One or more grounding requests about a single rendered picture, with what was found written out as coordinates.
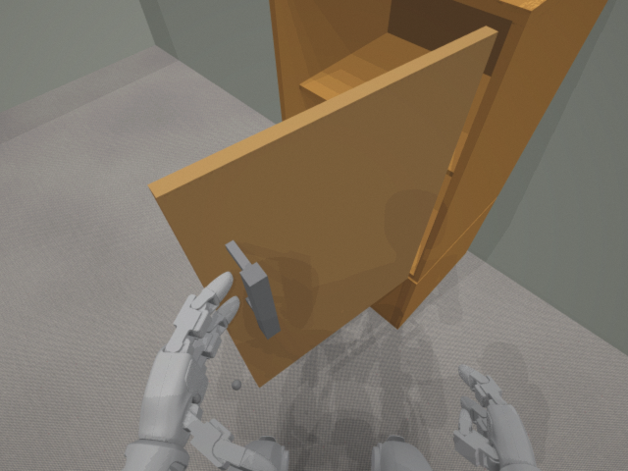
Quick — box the left robot forearm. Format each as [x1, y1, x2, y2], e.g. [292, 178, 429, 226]
[122, 440, 190, 471]

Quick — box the robot left hand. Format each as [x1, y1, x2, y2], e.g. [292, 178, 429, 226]
[138, 272, 277, 471]

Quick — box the robot right hand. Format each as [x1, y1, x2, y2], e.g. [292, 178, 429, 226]
[453, 364, 537, 471]

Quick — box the robot right shin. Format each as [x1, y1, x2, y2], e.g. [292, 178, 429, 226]
[386, 435, 405, 443]

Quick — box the handle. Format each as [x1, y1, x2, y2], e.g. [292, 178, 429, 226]
[225, 240, 281, 340]

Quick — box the robot right thigh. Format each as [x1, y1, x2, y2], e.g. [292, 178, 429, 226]
[371, 441, 433, 471]

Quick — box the cupboard door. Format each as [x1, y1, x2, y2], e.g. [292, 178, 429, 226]
[148, 26, 498, 388]

